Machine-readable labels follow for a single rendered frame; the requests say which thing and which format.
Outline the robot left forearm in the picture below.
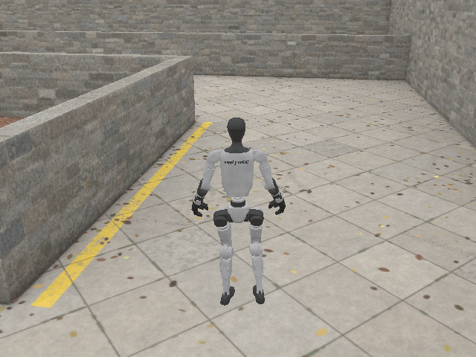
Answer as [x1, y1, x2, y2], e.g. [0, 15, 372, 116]
[193, 179, 208, 205]

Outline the robot right upper arm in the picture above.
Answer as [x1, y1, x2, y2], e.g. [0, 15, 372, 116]
[252, 149, 275, 190]

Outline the right robot hand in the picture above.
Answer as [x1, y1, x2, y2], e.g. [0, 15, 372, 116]
[268, 199, 286, 215]

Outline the robot right foot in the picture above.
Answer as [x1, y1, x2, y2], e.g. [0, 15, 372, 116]
[253, 285, 265, 304]

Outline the left robot thigh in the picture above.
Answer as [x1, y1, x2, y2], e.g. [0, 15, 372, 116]
[213, 208, 234, 260]

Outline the left robot hand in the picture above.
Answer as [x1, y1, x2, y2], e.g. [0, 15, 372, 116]
[191, 202, 208, 217]

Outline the robot right forearm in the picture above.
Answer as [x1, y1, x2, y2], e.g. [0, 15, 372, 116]
[268, 178, 283, 203]

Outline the robot left upper arm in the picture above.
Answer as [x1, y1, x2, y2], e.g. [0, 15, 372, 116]
[200, 150, 222, 190]

